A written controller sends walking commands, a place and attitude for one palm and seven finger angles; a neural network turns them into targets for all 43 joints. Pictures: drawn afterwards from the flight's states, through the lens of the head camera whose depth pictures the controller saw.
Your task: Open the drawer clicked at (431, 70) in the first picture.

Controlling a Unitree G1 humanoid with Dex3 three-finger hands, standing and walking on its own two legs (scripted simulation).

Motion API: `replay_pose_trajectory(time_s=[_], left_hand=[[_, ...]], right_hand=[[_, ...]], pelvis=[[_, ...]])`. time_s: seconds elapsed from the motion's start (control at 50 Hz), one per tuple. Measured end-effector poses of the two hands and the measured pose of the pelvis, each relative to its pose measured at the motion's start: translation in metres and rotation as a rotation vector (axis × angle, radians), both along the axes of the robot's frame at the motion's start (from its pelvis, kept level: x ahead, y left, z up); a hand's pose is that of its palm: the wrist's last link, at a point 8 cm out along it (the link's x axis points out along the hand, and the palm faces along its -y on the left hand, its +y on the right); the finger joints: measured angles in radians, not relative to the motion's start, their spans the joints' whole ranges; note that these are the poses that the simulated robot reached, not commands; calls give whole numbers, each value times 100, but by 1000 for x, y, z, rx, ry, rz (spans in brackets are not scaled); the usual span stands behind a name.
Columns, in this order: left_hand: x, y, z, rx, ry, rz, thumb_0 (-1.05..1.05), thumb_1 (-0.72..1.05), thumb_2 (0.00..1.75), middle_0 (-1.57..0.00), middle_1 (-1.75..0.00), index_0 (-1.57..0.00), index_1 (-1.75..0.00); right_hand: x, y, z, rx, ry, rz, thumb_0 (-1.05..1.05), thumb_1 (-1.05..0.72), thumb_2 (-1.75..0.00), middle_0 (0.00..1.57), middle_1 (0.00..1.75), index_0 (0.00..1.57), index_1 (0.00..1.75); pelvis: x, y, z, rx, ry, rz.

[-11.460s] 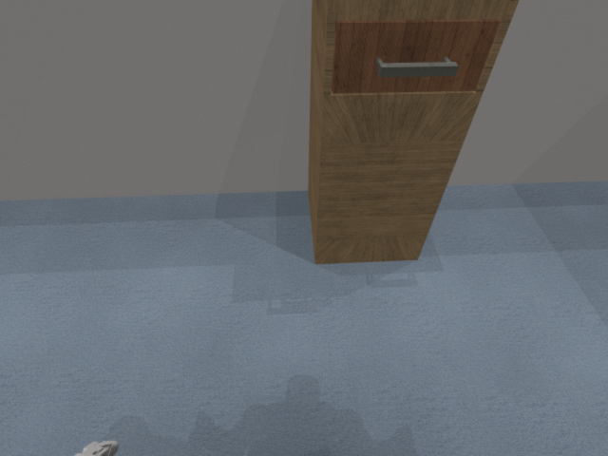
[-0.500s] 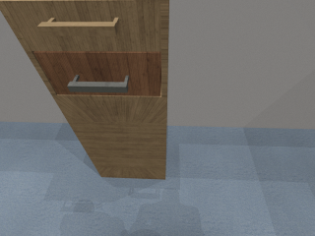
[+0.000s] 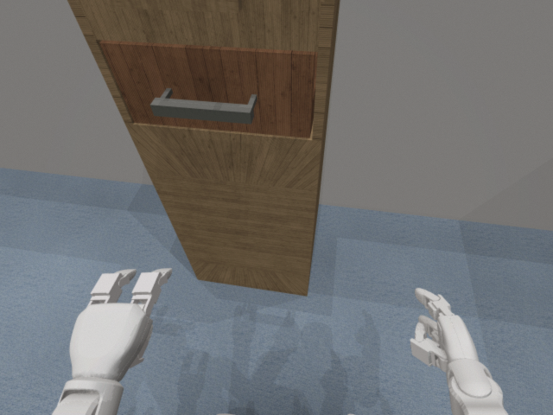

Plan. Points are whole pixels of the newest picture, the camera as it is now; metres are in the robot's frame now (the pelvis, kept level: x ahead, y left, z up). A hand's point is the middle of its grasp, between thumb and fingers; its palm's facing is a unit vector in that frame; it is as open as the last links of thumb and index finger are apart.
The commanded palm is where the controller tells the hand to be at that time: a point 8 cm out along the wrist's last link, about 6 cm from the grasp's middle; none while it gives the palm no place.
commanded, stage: raise the hand with hooked fingers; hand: left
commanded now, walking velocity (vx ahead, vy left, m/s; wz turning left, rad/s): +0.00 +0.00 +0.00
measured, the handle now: (206, 103) +0.59 +0.24 +0.12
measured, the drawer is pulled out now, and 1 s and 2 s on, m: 0.00 0.00 0.00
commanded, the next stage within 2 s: move the hooked fingers above the handle in 1.38 s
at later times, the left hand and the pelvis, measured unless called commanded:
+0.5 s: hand (110, 240) +0.27 +0.27 +0.12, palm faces +0.12 -0.07 -0.99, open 12.1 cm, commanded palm +0.24 +0.26 +0.19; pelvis +0.01 +0.03 +0.03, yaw +0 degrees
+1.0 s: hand (79, 147) +0.33 +0.28 +0.23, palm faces +0.14 -0.01 -0.99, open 13.8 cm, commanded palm +0.29 +0.28 +0.28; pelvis +0.01 +0.03 +0.04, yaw +1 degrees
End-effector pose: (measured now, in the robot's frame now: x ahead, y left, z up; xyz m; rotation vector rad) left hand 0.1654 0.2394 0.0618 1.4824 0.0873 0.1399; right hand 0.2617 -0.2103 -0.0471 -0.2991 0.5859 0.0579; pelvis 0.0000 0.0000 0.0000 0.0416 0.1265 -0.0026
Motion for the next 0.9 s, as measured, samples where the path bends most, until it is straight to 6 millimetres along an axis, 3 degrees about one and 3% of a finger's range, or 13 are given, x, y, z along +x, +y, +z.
replay_pose_trajectory(time_s=[0.08,0.18,0.28,0.38,0.54,0.74,0.9], left_hand=[[26,10,23,23,-73,18,0,38,68,-26,-62,-26,-62],[57,10,56,12,-72,10,0,27,63,-26,-70,-27,-70],[68,8,77,4,-27,-50,0,15,58,-27,-77,-27,-77],[70,17,90,15,-26,-84,0,4,53,-28,-84,-28,-85],[85,31,121,25,-101,-77,0,-14,45,-29,-96,-29,-97],[110,37,166,46,-101,-85,0,-37,35,-31,-111,-31,-112],[123,41,198,68,-93,-104,0,-47,31,-32,-118,-32,-118]], right_hand=[[-16,23,-14,48,57,11,1,-91,-90,20,30,20,30],[-50,39,-27,114,156,-29,1,-91,-90,20,30,20,30],[-81,36,-33,119,239,-77,1,-91,-90,20,30,20,30],[-94,20,-34,74,285,-115,1,-91,-90,20,30,20,30],[-73,9,-21,32,242,-133,1,-91,-90,20,30,20,30],[-30,35,6,83,133,-68,1,-91,-90,20,30,20,30],[-26,48,7,104,141,-19,1,-91,-90,20,30,20,30]], pelvis=[[-1,3,1,-15,-31,16],[2,10,13,-19,-69,4],[6,18,23,-19,-95,-14],[8,24,29,-22,-111,-13],[10,30,34,-25,-132,1],[13,32,40,-29,-162,8],[13,31,42,-33,-166,18]])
